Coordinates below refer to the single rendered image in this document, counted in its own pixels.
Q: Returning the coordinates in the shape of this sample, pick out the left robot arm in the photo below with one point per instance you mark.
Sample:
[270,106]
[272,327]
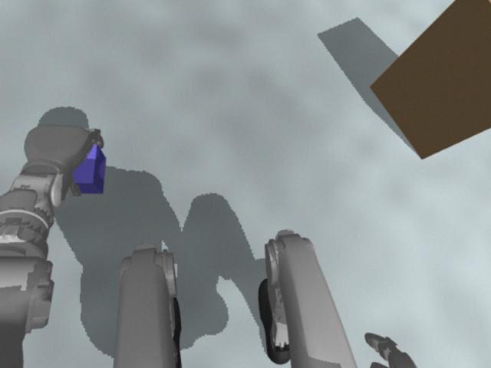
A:
[26,216]

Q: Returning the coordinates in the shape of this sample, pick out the right robot foot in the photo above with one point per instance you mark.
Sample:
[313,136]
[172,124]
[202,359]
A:
[278,355]

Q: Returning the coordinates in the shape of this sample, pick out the left robot hand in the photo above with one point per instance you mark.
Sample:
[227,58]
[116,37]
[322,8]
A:
[66,145]

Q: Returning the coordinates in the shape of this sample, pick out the right robot hand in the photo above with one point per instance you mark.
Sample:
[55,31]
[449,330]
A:
[389,351]

